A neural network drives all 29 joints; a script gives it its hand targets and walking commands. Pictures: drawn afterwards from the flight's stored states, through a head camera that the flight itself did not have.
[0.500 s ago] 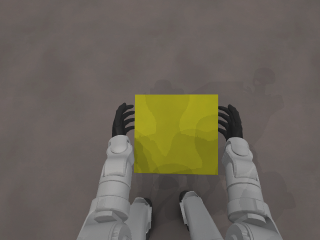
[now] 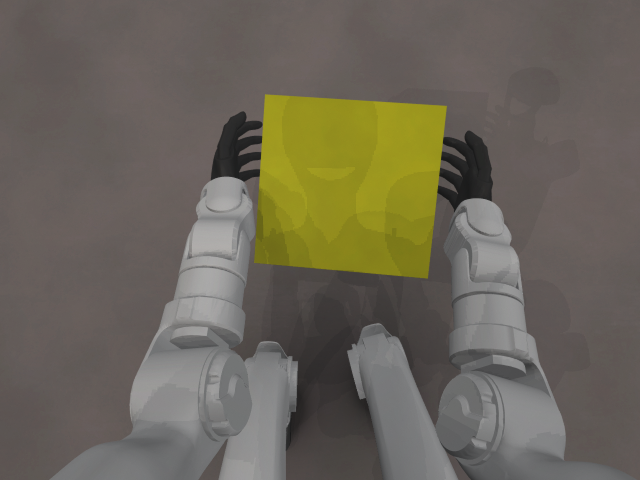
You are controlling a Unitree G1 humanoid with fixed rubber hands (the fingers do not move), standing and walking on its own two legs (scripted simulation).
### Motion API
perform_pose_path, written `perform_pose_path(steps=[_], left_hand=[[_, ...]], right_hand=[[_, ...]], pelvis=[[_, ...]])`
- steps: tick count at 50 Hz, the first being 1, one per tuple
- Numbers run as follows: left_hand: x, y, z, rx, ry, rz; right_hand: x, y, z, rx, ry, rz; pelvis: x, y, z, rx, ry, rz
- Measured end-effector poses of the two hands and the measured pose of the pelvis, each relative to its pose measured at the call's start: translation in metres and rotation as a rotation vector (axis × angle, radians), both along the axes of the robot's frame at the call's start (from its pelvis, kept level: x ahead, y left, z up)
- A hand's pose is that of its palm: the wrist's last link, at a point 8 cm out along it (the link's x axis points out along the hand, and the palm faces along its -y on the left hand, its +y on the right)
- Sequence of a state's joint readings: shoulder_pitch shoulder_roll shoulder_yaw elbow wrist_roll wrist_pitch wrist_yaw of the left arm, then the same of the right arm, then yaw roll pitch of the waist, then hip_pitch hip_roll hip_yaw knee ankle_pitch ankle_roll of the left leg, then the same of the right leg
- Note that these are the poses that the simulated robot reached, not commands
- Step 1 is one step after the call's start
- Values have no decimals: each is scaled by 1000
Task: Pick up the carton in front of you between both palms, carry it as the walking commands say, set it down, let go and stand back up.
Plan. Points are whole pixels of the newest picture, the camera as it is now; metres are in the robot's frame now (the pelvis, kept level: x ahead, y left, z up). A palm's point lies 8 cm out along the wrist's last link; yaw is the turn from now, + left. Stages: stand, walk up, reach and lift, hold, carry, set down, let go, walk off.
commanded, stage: set down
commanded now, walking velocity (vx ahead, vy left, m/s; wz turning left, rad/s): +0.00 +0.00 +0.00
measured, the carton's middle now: (346, 191) +0.48 -0.08 -0.19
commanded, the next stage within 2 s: none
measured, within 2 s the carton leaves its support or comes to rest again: rests again in 1.26 s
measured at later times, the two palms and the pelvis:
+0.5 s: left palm (257, 182) +0.53 +0.06 -0.23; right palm (438, 214) +0.44 -0.22 -0.23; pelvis -0.04 +0.00 -0.12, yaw -1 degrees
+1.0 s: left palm (273, 182) +0.56 +0.04 -0.33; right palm (431, 217) +0.45 -0.24 -0.32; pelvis -0.02 +0.01 -0.17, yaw -3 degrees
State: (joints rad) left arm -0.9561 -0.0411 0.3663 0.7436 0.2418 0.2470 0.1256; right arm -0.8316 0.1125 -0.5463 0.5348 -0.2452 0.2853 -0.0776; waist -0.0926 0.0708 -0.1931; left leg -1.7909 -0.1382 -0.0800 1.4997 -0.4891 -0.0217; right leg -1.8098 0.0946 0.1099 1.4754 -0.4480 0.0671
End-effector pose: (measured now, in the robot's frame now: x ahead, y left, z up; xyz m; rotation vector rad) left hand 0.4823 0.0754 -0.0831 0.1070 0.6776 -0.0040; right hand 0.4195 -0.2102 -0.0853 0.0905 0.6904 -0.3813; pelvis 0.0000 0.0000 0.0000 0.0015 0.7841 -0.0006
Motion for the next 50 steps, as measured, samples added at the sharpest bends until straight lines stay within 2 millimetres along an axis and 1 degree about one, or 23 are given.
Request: perform_pose_path(steps=[7, 15, 20, 23, 28, 32, 35, 37, 39, 42, 45, 50], left_hand=[[7, -5, -46, -3, 8, -19], [18, -15, -95, 18, 39, -72], [31, -17, -121, 16, 27, -94], [40, -15, -137, 16, 30, -104], [50, -15, -172, 20, 58, -136], [53, -19, -205, 43, 98, -182], [53, -23, -226, 47, 107, -199], [58, -30, -234, 16, 95, -213], [65, -38, -236, 26, 91, -237], [71, -43, -238, 56, 97, -268], [74, -43, -240, 55, 95, -272], [76, -33, -244, 31, 74, -235]], right_hand=[[1, -3, -45, 8, 3, -38], [1, -11, -93, -9, 44, -54], [6, -11, -120, -13, 33, -66], [13, -10, -136, -13, 33, -64], [22, -10, -164, -32, 57, -58], [18, -13, -192, -27, 93, -73], [14, -16, -214, -19, 101, -86], [14, -21, -221, -20, 89, -105], [16, -24, -225, -7, 83, -112], [18, -29, -231, -4, 81, -115], [22, -30, -234, -7, 71, -120], [31, -25, -231, -3, 37, -105]], pelvis=[[-10, -5, -37, 2, 19, 4], [-23, -5, -73, -8, 15, 4], [-32, -2, -97, -14, 8, -2], [-36, 1, -110, -23, 2, 4], [-37, 6, -130, -39, 17, 15], [-34, 9, -141, -51, 41, 20], [-32, 11, -149, -57, 41, 20], [-30, 12, -153, -60, 16, 13], [-29, 13, -157, -61, -1, 13], [-25, 15, -162, -64, -11, 13], [-22, 14, -166, -60, -23, 10], [-22, 11, -171, -54, -44, 1]])
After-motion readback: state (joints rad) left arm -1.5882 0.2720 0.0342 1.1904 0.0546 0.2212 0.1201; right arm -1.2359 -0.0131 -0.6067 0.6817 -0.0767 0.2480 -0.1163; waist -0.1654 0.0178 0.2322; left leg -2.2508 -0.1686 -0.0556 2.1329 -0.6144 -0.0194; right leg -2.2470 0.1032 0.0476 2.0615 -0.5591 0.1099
